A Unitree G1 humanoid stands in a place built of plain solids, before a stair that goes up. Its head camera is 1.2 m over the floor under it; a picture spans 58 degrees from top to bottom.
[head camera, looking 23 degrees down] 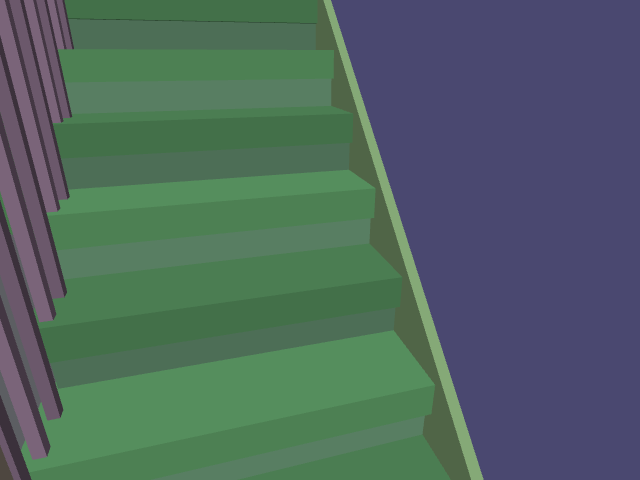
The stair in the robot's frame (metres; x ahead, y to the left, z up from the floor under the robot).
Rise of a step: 0.20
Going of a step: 0.23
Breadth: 0.97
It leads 16 degrees to the left of straight ahead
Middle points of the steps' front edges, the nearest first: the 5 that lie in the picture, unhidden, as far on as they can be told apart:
0.76 0.17 0.41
0.98 0.23 0.61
1.20 0.29 0.81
1.41 0.35 1.02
1.63 0.42 1.22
